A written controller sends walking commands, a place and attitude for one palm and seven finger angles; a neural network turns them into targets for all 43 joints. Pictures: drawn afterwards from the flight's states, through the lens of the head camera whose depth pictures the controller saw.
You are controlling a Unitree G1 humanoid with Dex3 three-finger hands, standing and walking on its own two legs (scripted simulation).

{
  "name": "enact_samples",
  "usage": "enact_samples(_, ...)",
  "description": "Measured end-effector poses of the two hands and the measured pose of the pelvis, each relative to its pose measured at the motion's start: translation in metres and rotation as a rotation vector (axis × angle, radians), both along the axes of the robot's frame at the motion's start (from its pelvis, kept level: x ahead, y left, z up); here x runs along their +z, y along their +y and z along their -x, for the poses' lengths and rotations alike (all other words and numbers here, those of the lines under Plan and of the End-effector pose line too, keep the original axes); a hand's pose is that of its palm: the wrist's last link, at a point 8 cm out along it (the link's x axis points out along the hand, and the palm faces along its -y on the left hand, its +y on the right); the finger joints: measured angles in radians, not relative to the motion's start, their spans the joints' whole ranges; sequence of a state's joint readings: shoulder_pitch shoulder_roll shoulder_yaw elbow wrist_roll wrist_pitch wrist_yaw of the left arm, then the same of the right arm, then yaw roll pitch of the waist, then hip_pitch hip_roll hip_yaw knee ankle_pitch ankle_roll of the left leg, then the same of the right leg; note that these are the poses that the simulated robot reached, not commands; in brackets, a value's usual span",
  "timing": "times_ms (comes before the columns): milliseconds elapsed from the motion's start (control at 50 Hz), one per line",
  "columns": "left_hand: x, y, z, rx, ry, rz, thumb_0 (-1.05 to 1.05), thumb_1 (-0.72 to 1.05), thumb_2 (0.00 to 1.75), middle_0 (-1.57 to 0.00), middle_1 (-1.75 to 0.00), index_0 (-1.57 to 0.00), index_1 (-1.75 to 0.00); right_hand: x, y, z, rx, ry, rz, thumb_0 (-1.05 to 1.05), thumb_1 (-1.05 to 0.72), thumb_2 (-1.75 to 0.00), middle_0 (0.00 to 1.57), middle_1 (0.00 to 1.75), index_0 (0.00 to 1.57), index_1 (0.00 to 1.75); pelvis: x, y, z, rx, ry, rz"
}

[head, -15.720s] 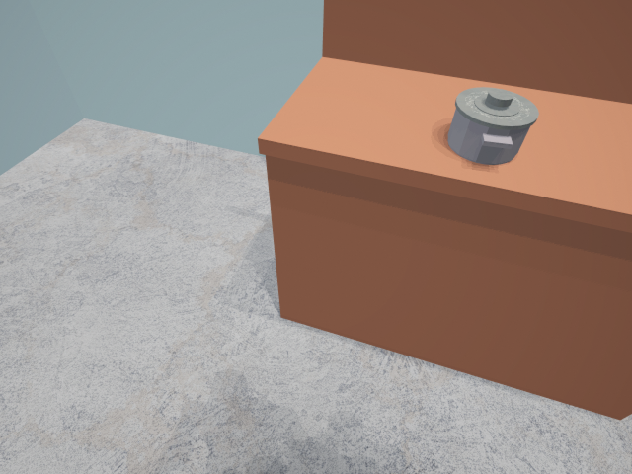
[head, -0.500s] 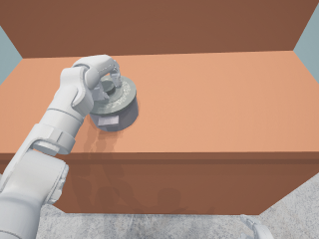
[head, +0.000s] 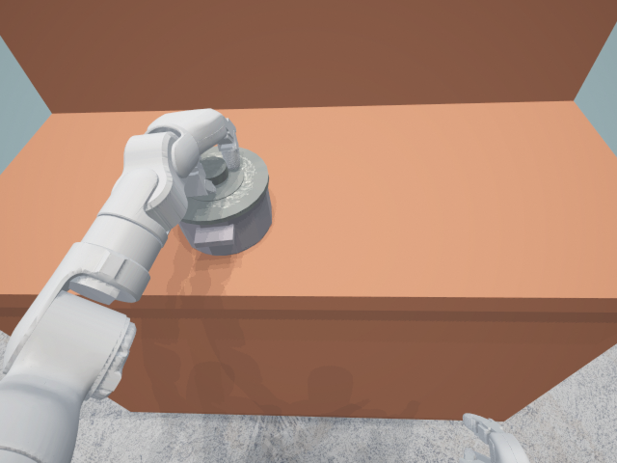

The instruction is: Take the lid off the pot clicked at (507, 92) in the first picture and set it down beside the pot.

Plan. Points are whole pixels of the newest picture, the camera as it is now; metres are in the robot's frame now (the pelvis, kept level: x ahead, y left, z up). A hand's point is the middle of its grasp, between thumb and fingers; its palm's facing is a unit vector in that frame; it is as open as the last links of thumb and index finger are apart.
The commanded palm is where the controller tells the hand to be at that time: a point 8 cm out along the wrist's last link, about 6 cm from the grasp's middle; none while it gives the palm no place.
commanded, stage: lift the lid straight up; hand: left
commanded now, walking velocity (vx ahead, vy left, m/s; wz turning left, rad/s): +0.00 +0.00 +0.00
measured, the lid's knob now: (211, 171) +0.47 +0.15 +0.13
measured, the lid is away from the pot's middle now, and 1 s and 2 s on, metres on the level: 0.00 0.00 0.02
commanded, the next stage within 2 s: none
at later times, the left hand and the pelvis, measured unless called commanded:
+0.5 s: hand (202, 165) +0.43 +0.14 +0.17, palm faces -0.31 -0.07 -0.95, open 7.5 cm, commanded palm +0.42 +0.15 +0.25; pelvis +0.00 +0.00 +0.00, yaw +0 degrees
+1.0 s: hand (186, 137) +0.44 +0.15 +0.21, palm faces -0.29 -0.07 -0.95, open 7.6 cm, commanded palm +0.43 +0.16 +0.29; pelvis -0.01 +0.00 +0.00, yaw +0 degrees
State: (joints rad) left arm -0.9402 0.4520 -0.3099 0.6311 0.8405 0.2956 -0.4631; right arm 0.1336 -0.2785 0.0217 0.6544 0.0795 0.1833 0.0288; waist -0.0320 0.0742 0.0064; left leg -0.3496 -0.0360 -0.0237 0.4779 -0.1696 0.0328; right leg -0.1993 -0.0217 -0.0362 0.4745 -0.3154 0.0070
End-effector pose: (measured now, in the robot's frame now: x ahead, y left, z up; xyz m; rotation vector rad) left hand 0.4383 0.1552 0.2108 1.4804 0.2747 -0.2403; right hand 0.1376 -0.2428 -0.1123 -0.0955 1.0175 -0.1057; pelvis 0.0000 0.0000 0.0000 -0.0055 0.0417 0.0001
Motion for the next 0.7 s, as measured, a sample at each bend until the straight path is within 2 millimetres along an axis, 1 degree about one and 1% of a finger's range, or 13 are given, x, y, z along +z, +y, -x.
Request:
enact_samples(340,0.004,-0.003,0.002,-0.009,0.005,-0.016,0.02,0.29,0.75,-0.62,-0.92,-0.63,-0.91,-0.001,0.000,-0.005,0.007,-0.010,-0.002,0.00,-0.91,-0.90,0.20,0.30,0.19,0.30,0.001,-0.001,-0.001,0.001,-0.008,-0.002)
enact_samples(600,0.029,-0.013,0.012,-0.037,-0.045,-0.009,0.01,0.27,0.76,-0.64,-0.91,-0.65,-0.91,0.003,0.003,-0.014,0.033,-0.049,-0.012,0.01,-0.91,-0.90,0.20,0.30,0.19,0.30,0.002,-0.003,0.003,0.002,-0.022,-0.004)
enact_samples(700,0.036,-0.012,0.013,-0.015,-0.048,-0.008,0.01,0.26,0.77,-0.65,-0.91,-0.65,-0.91,0.005,0.003,-0.015,0.035,-0.063,-0.009,0.01,-0.91,-0.90,0.20,0.30,0.19,0.30,0.002,-0.005,0.007,0.003,-0.027,-0.004)
